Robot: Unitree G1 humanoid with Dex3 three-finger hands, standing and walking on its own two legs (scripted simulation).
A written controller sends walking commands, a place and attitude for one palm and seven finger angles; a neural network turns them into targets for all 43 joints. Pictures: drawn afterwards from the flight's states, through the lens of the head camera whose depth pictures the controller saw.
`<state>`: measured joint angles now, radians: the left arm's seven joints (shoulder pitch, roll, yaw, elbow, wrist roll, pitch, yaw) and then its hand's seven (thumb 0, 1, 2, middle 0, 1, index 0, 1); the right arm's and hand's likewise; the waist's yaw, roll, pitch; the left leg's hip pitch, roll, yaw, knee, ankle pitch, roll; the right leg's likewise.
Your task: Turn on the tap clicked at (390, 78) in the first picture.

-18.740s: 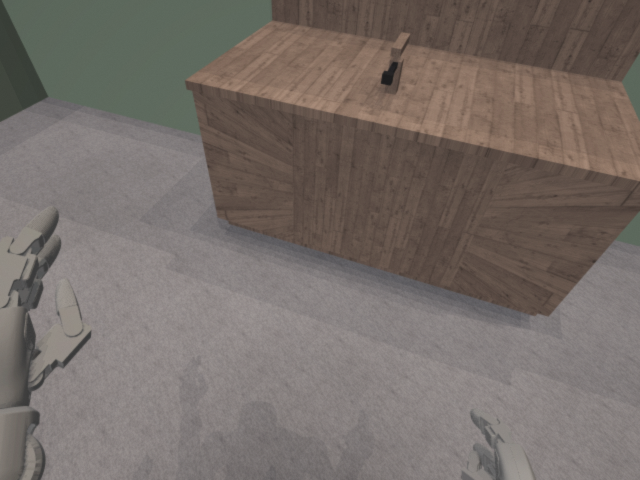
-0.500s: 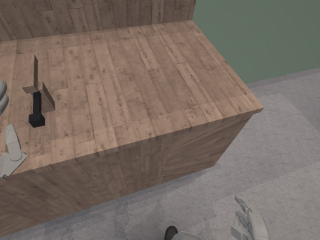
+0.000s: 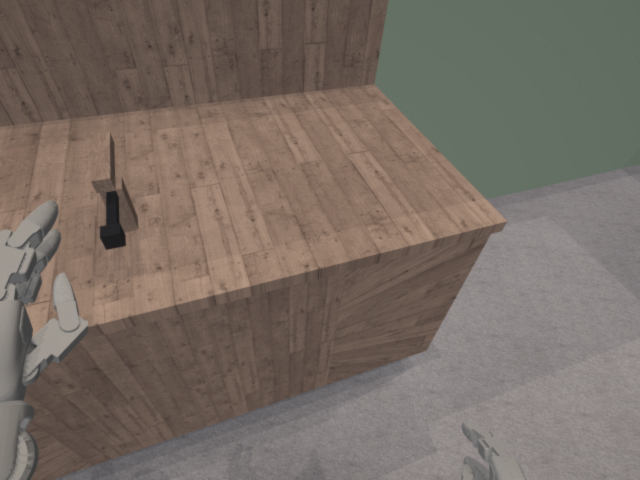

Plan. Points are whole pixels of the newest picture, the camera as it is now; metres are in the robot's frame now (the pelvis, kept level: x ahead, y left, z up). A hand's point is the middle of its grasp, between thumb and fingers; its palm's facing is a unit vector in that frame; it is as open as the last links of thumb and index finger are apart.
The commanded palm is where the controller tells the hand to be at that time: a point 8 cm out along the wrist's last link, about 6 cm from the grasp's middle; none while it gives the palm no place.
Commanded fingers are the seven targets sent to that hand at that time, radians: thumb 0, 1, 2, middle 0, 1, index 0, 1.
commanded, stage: come to a stop and stand still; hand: left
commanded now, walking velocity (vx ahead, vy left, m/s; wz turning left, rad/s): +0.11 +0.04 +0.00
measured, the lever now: (113, 236) +0.44 +0.35 +0.02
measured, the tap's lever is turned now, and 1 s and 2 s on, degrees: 0 0 0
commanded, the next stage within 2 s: look again from close up in 0.32 s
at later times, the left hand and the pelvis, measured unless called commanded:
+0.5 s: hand (103, 336) +0.22 +0.23 +0.13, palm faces +0.28 -0.87 -0.41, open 7.4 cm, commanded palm +0.16 +0.28 +0.18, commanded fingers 0.00 0.90 0.90 -0.20 -0.30 -0.20 -0.30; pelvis +0.00 +0.00 +0.00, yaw +0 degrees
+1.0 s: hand (29, 329) +0.21 +0.28 +0.16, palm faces +0.38 -0.85 -0.36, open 7.4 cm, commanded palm +0.15 +0.31 +0.18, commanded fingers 0.00 0.90 0.90 -0.20 -0.30 -0.20 -0.30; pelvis -0.01 +0.03 +0.01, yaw +1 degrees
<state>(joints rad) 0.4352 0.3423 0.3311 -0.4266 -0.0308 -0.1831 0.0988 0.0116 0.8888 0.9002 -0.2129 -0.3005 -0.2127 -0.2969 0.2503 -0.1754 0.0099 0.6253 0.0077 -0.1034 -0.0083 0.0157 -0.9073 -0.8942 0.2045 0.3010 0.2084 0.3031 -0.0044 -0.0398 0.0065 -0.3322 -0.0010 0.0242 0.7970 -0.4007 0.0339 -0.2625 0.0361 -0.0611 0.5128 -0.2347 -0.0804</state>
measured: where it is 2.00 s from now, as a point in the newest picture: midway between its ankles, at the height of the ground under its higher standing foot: outside the picture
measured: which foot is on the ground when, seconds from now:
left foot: down 0.00-1.00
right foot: down 0.00-1.00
